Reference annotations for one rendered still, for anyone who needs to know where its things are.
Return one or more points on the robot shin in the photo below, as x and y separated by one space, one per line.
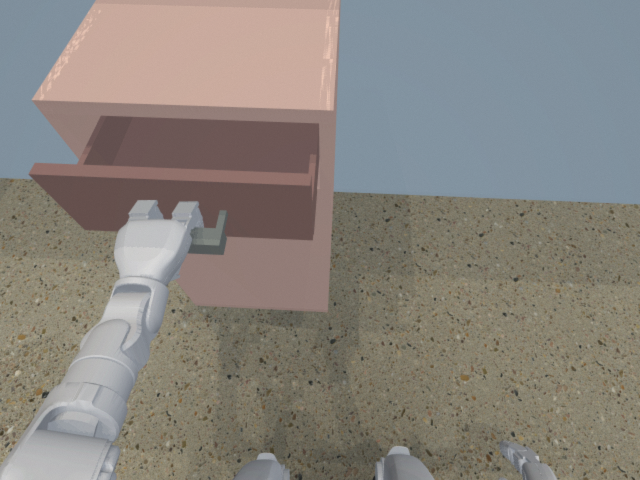
269 456
399 450

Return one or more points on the left robot forearm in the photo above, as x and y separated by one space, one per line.
91 399

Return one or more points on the drawer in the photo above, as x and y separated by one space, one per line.
264 174

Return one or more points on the handle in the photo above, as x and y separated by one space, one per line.
210 240

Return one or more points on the right robot hand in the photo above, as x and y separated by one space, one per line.
526 461

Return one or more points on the cabinet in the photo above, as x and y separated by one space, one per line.
244 60

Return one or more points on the left robot hand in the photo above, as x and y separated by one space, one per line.
149 245

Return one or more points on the left robot shin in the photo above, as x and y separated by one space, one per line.
269 456

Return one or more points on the robot left upper arm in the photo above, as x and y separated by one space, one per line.
53 455

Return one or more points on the right robot shin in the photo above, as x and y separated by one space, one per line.
399 450

